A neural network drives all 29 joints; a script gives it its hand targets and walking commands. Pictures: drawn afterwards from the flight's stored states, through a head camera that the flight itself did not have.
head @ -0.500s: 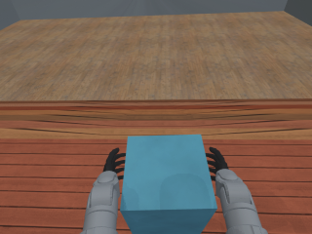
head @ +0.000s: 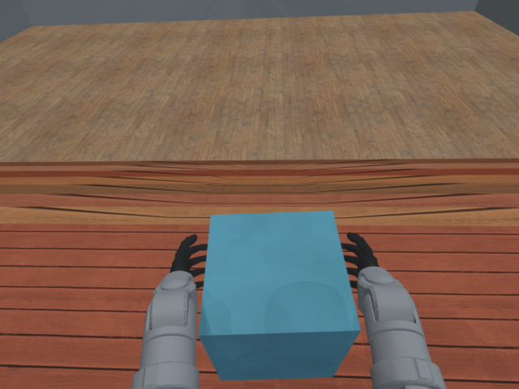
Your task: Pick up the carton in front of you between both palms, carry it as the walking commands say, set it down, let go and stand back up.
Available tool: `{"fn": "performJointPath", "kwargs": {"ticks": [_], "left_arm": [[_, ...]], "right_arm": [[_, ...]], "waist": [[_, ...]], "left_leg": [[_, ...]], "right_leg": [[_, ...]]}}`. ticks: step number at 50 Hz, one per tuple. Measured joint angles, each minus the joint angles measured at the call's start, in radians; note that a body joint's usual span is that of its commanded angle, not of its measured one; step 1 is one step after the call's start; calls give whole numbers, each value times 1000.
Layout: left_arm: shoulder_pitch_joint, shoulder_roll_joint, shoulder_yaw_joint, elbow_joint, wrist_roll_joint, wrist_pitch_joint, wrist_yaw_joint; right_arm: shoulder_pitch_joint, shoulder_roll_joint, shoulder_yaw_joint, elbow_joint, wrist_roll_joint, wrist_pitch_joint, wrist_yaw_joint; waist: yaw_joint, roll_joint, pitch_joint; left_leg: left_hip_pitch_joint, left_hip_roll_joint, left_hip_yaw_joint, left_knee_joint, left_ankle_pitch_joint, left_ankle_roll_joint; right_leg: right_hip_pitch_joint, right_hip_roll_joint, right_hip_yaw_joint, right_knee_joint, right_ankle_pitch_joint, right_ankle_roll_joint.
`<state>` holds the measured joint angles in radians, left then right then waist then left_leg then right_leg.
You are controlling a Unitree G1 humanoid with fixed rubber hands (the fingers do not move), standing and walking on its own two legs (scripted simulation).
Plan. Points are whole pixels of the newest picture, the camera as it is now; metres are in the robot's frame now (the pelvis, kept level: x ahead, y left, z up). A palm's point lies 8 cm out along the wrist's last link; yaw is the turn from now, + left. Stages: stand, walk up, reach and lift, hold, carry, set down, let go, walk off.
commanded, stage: reach and lift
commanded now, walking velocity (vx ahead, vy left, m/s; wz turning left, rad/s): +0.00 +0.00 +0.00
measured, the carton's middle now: (274, 299) +0.30 +0.00 -0.05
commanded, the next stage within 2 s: hold in 0.46 s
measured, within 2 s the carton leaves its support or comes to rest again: neither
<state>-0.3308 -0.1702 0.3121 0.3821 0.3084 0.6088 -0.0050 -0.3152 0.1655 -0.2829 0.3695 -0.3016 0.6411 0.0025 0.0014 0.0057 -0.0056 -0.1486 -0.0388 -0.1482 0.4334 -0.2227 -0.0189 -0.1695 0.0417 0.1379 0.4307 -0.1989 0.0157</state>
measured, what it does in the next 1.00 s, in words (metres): stands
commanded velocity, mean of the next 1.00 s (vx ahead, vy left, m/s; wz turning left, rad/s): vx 0.06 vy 0.00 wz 0.00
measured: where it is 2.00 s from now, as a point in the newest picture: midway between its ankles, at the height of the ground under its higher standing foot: (263, 351)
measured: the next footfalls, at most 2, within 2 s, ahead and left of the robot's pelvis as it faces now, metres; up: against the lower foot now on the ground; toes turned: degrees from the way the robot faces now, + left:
right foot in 1.34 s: +0.18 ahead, -0.09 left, +0.00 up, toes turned -8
left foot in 1.70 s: +0.45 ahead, +0.15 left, +0.00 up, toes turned +14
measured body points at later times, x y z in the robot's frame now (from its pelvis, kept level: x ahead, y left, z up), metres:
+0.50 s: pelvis +0.01 +0.00 +0.00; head -0.03 +0.00 +0.45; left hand +0.32 +0.16 +0.04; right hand +0.31 -0.15 +0.03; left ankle +0.01 +0.13 -0.74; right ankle +0.03 -0.13 -0.74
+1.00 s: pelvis +0.00 +0.00 +0.00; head -0.04 +0.00 +0.45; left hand +0.31 +0.16 +0.05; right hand +0.31 -0.15 +0.05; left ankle +0.01 +0.14 -0.74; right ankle +0.02 -0.13 -0.74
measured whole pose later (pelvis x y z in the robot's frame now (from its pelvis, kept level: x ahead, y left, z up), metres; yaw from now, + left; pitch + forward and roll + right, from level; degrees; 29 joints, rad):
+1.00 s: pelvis +0.00 +0.00 +0.00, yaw +2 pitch -3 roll +0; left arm -0.30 -0.16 0.24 0.25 0.28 0.76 0.00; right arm -0.28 0.15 -0.23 0.23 -0.27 0.78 0.00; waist -0.01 0.00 -0.07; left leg -0.19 -0.01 -0.09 0.52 -0.38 -0.02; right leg -0.18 0.02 0.07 0.45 -0.28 0.02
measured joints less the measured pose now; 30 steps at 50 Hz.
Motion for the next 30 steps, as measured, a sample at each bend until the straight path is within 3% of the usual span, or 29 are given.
{"fn": "performJointPath", "kwargs": {"ticks": [24, 30], "left_arm": [[60, 16, -72, -81, -26, 71, 8], [81, 21, -100, -146, -47, 110, 15]], "right_arm": [[62, -16, 68, -83, 27, 68, -10], [83, -20, 93, -148, 45, 105, -15]], "waist": [[-3, -1, -9], [-1, -1, -13]], "left_leg": [[77, 4, 3, -65, 11, 6], [103, 5, 6, -86, 21, 7]], "right_leg": [[80, -7, -3, -69, 12, 0], [105, -9, -1, -89, 21, 0]]}}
